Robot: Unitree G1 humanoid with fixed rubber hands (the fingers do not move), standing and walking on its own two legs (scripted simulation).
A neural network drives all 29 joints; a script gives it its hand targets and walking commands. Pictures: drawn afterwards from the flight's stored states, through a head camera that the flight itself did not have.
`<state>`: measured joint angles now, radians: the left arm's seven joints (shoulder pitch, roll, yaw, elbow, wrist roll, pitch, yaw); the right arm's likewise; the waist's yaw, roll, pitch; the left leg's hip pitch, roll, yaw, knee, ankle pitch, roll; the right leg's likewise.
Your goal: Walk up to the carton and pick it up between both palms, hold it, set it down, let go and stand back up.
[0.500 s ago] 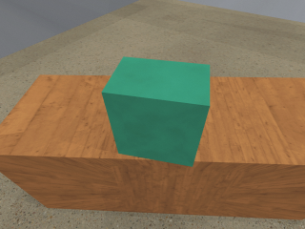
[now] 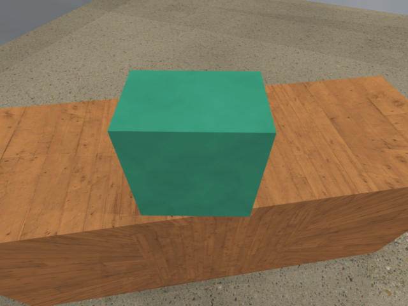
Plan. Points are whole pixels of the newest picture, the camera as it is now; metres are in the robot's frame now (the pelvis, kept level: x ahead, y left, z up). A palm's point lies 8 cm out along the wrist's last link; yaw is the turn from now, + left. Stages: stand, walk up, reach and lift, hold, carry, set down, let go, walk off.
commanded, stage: walk up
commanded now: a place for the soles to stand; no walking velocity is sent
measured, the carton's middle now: (195, 149) +0.45 +0.03 +0.04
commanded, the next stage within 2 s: none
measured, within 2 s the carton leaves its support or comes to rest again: neither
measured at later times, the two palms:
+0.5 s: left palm out of the picture +0.05 +0.22 -0.12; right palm out of the picture +0.03 -0.25 -0.13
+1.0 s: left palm out of the picture -0.02 +0.24 -0.13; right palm out of the picture +0.03 -0.23 -0.12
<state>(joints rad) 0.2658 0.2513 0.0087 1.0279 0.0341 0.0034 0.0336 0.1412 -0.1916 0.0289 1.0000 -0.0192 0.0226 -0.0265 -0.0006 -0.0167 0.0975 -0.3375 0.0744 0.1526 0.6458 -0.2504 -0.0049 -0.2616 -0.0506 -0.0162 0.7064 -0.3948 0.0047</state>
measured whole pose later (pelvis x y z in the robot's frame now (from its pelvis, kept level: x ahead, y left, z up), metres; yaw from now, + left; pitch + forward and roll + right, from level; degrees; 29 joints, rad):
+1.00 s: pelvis +0.01 +0.00 +0.02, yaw +3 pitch -3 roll -1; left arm 0.29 0.22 -0.06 1.13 0.00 0.00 0.02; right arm 0.24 -0.20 0.08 1.13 -0.01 -0.01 -0.02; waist -0.01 0.00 0.07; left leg -0.27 0.06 0.04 0.51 -0.19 -0.01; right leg -0.12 -0.02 -0.09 0.47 -0.30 0.00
